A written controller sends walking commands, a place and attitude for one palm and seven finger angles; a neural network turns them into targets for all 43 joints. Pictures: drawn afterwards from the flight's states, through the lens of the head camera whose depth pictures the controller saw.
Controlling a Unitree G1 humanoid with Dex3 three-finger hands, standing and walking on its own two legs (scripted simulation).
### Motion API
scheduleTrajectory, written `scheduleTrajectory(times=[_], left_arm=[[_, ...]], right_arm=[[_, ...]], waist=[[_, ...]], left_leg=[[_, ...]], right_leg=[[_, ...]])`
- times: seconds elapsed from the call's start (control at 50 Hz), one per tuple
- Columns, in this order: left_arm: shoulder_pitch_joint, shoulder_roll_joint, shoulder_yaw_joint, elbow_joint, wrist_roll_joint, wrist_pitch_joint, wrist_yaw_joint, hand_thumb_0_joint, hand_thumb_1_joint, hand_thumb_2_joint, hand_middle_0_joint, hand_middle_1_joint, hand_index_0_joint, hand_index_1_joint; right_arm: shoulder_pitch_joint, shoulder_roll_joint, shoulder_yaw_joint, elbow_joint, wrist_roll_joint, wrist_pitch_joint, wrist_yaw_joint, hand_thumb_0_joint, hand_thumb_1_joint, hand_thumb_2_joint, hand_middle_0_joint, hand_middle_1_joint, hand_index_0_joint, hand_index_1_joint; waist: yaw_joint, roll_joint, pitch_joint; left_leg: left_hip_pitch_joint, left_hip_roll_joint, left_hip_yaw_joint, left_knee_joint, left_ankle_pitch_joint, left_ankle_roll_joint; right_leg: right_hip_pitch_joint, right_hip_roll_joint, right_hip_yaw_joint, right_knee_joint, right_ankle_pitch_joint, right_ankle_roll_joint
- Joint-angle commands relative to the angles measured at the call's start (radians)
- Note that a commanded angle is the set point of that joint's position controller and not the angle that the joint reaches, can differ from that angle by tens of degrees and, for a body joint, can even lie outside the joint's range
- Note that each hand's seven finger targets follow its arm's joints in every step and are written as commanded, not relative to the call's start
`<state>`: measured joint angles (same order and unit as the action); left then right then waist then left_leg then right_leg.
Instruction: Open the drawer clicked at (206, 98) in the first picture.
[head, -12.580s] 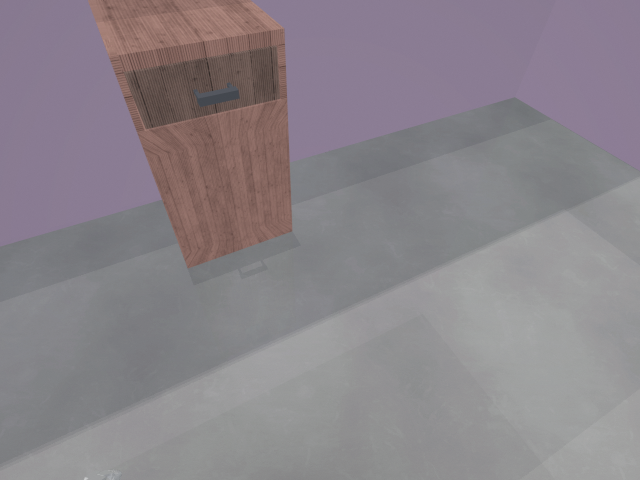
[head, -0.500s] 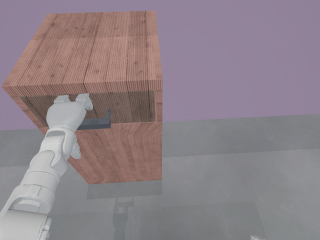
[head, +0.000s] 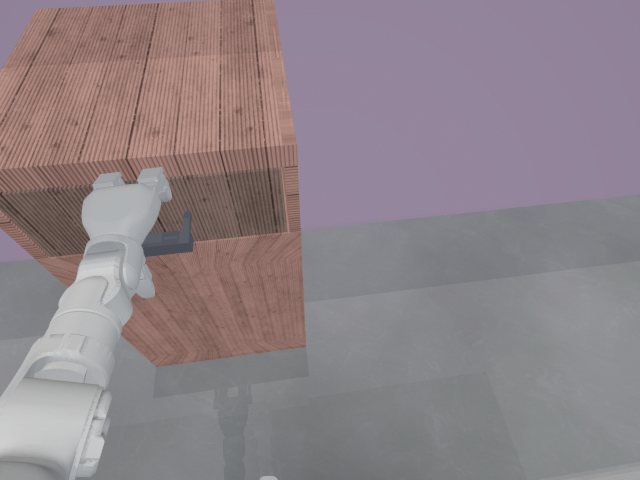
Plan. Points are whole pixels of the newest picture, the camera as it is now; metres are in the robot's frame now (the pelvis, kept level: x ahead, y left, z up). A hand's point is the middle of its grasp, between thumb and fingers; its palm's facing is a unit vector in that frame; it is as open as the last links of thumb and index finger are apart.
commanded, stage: move the hooked fingers above the handle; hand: left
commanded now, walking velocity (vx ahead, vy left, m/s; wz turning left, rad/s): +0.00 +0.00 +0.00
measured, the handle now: (155, 232) +0.48 +0.25 -0.03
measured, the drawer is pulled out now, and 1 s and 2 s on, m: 0.00 0.00 0.00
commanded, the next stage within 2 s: lower the fingers behind the handle in 0.56 s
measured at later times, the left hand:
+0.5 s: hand (135, 235) +0.44 +0.25 +0.03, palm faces -0.03 -0.03 -1.00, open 13.8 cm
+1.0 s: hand (137, 250) +0.43 +0.26 +0.00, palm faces -0.07 -0.04 -1.00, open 13.8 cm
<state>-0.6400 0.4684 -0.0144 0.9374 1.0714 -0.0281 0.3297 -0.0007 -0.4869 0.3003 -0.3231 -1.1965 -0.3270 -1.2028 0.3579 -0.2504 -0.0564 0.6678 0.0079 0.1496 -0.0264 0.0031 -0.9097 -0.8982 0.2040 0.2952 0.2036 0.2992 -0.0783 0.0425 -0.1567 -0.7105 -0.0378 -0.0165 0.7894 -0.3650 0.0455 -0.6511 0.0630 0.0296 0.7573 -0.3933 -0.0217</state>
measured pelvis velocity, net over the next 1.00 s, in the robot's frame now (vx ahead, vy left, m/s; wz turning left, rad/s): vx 0.01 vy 0.00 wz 0.00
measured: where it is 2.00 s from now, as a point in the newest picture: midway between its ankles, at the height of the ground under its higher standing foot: outside the picture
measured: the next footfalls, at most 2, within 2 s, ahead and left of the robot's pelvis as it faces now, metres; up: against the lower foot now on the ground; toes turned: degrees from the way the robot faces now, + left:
none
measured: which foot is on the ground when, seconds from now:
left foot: down 0.00-1.00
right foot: down 0.00-1.00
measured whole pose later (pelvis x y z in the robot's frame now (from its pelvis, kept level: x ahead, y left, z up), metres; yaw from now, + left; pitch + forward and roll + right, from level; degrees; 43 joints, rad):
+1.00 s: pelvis +0.01 +0.00 +0.00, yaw +0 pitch +18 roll -2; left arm -0.59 0.48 -0.01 0.94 1.08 -0.07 0.33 0.00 -0.49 0.30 -0.32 -1.20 -0.32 -1.20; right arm 0.34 -0.25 -0.06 0.66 0.01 0.16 -0.03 0.00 -0.91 -0.90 0.20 0.30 0.20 0.30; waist -0.07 0.04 -0.18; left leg -0.74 -0.03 -0.02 0.82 -0.39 0.04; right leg -0.67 0.07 0.02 0.78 -0.41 -0.02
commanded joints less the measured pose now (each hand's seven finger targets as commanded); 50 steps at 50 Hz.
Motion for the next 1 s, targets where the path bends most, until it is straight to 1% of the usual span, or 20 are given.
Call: scheduleTrajectory(times=[0.0,0.02,0.08,0.2,0.28,0.32,0.36,0.42,0.46,0.5,0.54,0.58,0.62,0.66,0.68,0.74,0.82,0.88,0.9,0.98], left_arm=[[-0.373,0.273,0.086,-0.168,-0.011,0.002,0.037,0.0,-0.5,0.3,-0.3,-1.2,-0.3,-1.2],[-0.353,0.298,0.103,-0.158,-0.008,0.002,0.037,0.0,-0.5,0.3,-0.3,-1.2,-0.3,-1.2],[-0.381,0.27,0.065,-0.167,-0.004,0.001,0.032,0.0,-0.5,0.3,-0.3,-1.2,-0.3,-1.2],[-0.413,0.254,0.053,-0.199,-0.013,-0.028,0.026,0.0,-0.5,0.3,-0.3,-1.2,-0.3,-1.2],[-0.388,0.243,0.049,-0.187,-0.016,-0.02,0.031,0.0,-0.5,0.3,-0.3,-1.2,-0.3,-1.2],[-0.399,0.272,0.066,-0.173,-0.008,-0.014,0.036,0.0,-0.5,0.3,-0.3,-1.2,-0.3,-1.2],[-0.373,0.313,0.103,-0.181,-0.006,-0.012,0.036,0.0,-0.5,0.3,-0.3,-1.2,-0.3,-1.2],[-0.38,0.289,0.082,-0.201,-0.003,-0.014,0.031,0.0,-0.5,0.3,-0.3,-1.2,-0.3,-1.2],[-0.36,0.257,0.063,-0.217,-0.006,-0.014,0.029,0.0,-0.5,0.3,-0.3,-1.2,-0.3,-1.2],[-0.359,0.229,0.047,-0.22,-0.016,-0.014,0.024,0.0,-0.5,0.3,-0.3,-1.2,-0.3,-1.2],[-0.344,0.23,0.049,-0.206,-0.018,-0.011,0.022,0.0,-0.5,0.3,-0.3,-1.2,-0.3,-1.2],[-0.387,0.231,0.036,-0.204,-0.014,-0.007,0.02,0.0,-0.5,0.3,-0.3,-1.2,-0.3,-1.2],[-0.442,0.25,0.043,-0.252,-0.006,-0.021,0.024,0.0,-0.5,0.3,-0.3,-1.2,-0.3,-1.2],[-0.375,0.278,0.079,-0.205,0.0,-0.018,0.029,0.0,-0.5,0.3,-0.3,-1.2,-0.3,-1.2],[-0.376,0.237,0.048,-0.202,-0.006,-0.018,0.028,0.0,-0.5,0.3,-0.3,-1.2,-0.3,-1.2],[-0.342,0.259,0.071,-0.163,-0.004,-0.015,0.029,0.0,-0.5,0.3,-0.3,-1.2,-0.3,-1.2],[-0.311,0.257,0.078,-0.161,0.002,-0.021,0.032,0.0,-0.5,0.3,-0.3,-1.2,-0.3,-1.2],[-0.292,0.241,0.069,-0.154,0.0,-0.021,0.037,0.0,-0.5,0.3,-0.3,-1.2,-0.3,-1.2],[-0.332,0.241,0.064,-0.177,-0.004,-0.032,0.037,0.0,-0.5,0.3,-0.3,-1.2,-0.3,-1.2],[-0.353,0.243,0.075,-0.235,0.007,-0.069,0.068,0.0,-0.5,0.3,-0.3,-1.2,-0.3,-1.2]], right_arm=[[0.057,-0.154,-0.053,-0.084,0.0,-0.018,-0.016,0.0,-0.9,-0.9,0.2,0.3,0.2,0.3],[0.056,-0.156,-0.052,-0.086,0.005,-0.016,-0.017,0.0,-0.9,-0.9,0.2,0.3,0.2,0.3],[0.054,-0.155,-0.052,-0.088,0.007,-0.019,-0.021,0.0,-0.9,-0.9,0.2,0.3,0.2,0.3],[0.063,-0.154,-0.056,-0.077,0.003,-0.024,-0.021,0.0,-0.9,-0.9,0.2,0.3,0.2,0.3],[0.057,-0.154,-0.055,-0.08,0.003,-0.022,-0.018,0.0,-0.9,-0.9,0.2,0.3,0.2,0.3],[0.052,-0.155,-0.052,-0.079,0.005,-0.018,-0.018,0.0,-0.9,-0.9,0.2,0.3,0.2,0.3],[0.051,-0.155,-0.051,-0.085,0.005,-0.017,-0.018,0.0,-0.9,-0.9,0.2,0.3,0.2,0.3],[0.046,-0.151,-0.052,-0.092,0.006,-0.013,-0.02,0.0,-0.9,-0.9,0.2,0.3,0.2,0.3],[0.038,-0.148,-0.054,-0.096,0.005,-0.013,-0.017,0.0,-0.9,-0.9,0.2,0.3,0.2,0.3],[0.04,-0.148,-0.055,-0.095,0.003,-0.013,-0.015,0.0,-0.9,-0.9,0.2,0.3,0.2,0.3],[0.042,-0.148,-0.056,-0.093,0.005,-0.012,-0.015,0.0,-0.9,-0.9,0.2,0.3,0.2,0.3],[0.041,-0.151,-0.052,-0.091,0.007,-0.012,-0.018,0.0,-0.9,-0.9,0.2,0.3,0.2,0.3],[0.041,-0.15,-0.054,-0.089,0.005,-0.014,-0.019,0.0,-0.9,-0.9,0.2,0.3,0.2,0.3],[0.041,-0.148,-0.053,-0.086,0.004,-0.011,-0.022,0.0,-0.9,-0.9,0.2,0.3,0.2,0.3],[0.043,-0.146,-0.053,-0.088,0.002,-0.011,-0.02,0.0,-0.9,-0.9,0.2,0.3,0.2,0.3],[0.045,-0.15,-0.053,-0.087,0.002,-0.01,-0.017,0.0,-0.9,-0.9,0.2,0.3,0.2,0.3],[0.05,-0.15,-0.055,-0.089,0.0,-0.004,-0.013,0.0,-0.9,-0.9,0.2,0.3,0.2,0.3],[0.05,-0.15,-0.055,-0.092,0.0,-0.002,-0.014,0.0,-0.9,-0.9,0.2,0.3,0.2,0.3],[0.048,-0.15,-0.055,-0.089,-0.001,-0.004,-0.015,0.0,-0.9,-0.9,0.2,0.3,0.2,0.3],[0.053,-0.146,-0.064,-0.081,-0.008,-0.013,-0.015,0.0,-0.9,-0.9,0.2,0.3,0.2,0.3]], waist=[[0.014,0.007,-0.346],[0.022,-0.009,-0.346],[0.007,0.025,-0.317],[-0.008,0.037,-0.349],[-0.002,0.021,-0.335],[-0.003,0.024,-0.331],[0.019,0.028,-0.359],[0.011,0.017,-0.373],[0.014,0.052,-0.372],[0.003,0.032,-0.358],[0.005,0.013,-0.333],[-0.009,-0.003,-0.309],[-0.009,0.036,-0.37],[0.007,0.022,-0.348],[0.002,0.027,-0.344],[0.01,0.013,-0.327],[0.013,-0.004,-0.36],[0.012,-0.013,-0.326],[0.001,0.0,-0.327],[0.006,0.063,-0.386]], left_leg=[[0.274,0.012,0.013,-0.068,0.403,0.008],[0.26,0.01,0.016,-0.073,0.383,0.01],[0.265,0.009,0.017,-0.08,0.352,0.01],[0.307,0.012,0.007,-0.067,0.397,0.01],[0.29,0.008,0.014,-0.065,0.382,0.011],[0.282,0.007,0.015,-0.064,0.387,0.012],[0.278,0.005,0.019,-0.062,0.406,0.011],[0.286,0.005,0.017,-0.057,0.432,0.01],[0.319,0.009,0.015,-0.058,0.45,0.006],[0.325,0.011,0.01,-0.054,0.471,0.008],[0.312,0.009,0.014,-0.058,0.44,0.01],[0.292,0.008,0.01,-0.065,0.391,0.011],[0.332,0.009,0.006,-0.061,0.419,0.01],[0.312,0.009,0.007,-0.056,0.424,0.008],[0.306,0.008,0.01,-0.054,0.43,0.008],[0.268,0.008,0.015,-0.048,0.406,0.009],[0.266,0.01,0.014,-0.034,0.438,0.008],[0.234,0.007,0.018,-0.032,0.403,0.01],[0.234,0.009,0.016,-0.028,0.404,0.01],[0.286,0.014,0.005,-0.003,0.425,0.005]], right_leg=[[0.145,0.004,-0.035,-0.091,0.349,-0.026],[0.156,0.003,-0.03,-0.092,0.347,-0.022],[0.13,0.003,-0.032,-0.102,0.313,-0.024],[0.117,0.002,-0.035,-0.097,0.334,-0.026],[0.119,0.003,-0.033,-0.099,0.337,-0.022],[0.121,0.002,-0.029,-0.098,0.349,-0.021],[0.152,0.001,-0.028,-0.09,0.377,-0.023],[0.159,0.0,-0.029,-0.084,0.403,-0.02],[0.136,0.002,-0.034,-0.084,0.393,-0.023],[0.135,0.003,-0.038,-0.086,0.397,-0.024],[0.135,0.004,-0.036,-0.093,0.386,-0.021],[0.121,0.002,-0.037,-0.1,0.35,-0.02],[0.119,0.0,-0.033,-0.092,0.36,-0.02],[0.12,0.003,-0.038,-0.086,0.362,-0.023],[0.117,0.003,-0.038,-0.083,0.37,-0.024],[0.117,0.002,-0.034,-0.079,0.365,-0.024],[0.123,0.003,-0.034,-0.064,0.398,-0.021],[0.116,0.004,-0.035,-0.065,0.378,-0.023],[0.109,0.002,-0.032,-0.063,0.38,-0.023],[0.051,0.007,-0.037,-0.037,0.348,-0.027]])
